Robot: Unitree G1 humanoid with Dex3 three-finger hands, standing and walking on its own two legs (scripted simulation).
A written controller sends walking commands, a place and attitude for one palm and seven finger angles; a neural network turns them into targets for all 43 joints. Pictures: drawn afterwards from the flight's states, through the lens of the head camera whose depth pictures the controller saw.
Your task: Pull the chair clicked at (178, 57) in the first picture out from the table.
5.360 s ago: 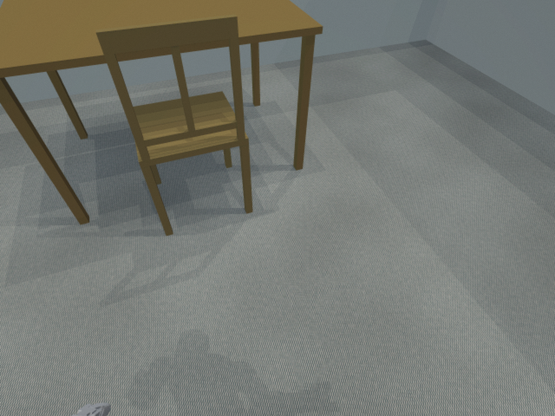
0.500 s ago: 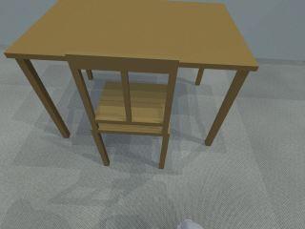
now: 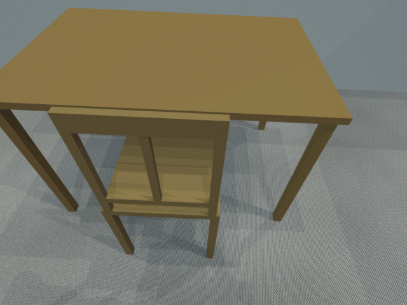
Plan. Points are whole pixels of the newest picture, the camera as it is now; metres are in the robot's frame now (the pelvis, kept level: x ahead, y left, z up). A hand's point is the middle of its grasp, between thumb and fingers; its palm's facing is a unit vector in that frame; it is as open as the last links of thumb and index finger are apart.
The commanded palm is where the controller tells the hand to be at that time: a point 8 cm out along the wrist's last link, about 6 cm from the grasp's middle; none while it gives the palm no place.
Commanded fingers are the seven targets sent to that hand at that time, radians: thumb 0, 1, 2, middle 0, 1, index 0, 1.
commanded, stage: come to a stop and stand still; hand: left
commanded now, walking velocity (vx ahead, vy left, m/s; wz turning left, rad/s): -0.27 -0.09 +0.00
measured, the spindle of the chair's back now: (152, 171) +0.47 +0.18 -0.09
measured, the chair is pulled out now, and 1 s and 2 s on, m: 0.00 0.00 0.00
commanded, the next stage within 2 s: look again from close up in 0.88 s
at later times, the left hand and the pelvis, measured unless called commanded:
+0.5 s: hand out of the picture -0.01 +0.15 -0.16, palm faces +0.02 -0.96 -0.28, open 7.4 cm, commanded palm none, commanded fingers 0.00 0.90 0.90 -0.20 -0.30 -0.20 -0.30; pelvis -0.03 -0.04 +0.00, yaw -2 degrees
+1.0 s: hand out of the picture -0.06 +0.12 -0.17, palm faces +0.03 -0.98 -0.18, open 7.4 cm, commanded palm none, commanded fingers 0.00 0.90 0.90 -0.20 -0.30 -0.20 -0.30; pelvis -0.05 -0.05 +0.01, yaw -2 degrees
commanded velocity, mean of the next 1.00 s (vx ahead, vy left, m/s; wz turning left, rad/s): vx -0.04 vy -0.02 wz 0.00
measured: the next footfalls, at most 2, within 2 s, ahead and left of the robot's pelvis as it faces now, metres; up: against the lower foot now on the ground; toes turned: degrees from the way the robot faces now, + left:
right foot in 0.38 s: +0.00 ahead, -0.13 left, +0.00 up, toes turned +4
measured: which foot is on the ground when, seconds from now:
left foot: down 0.00-1.00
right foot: down 0.00-0.06, up 0.08-0.36, down 0.38-1.00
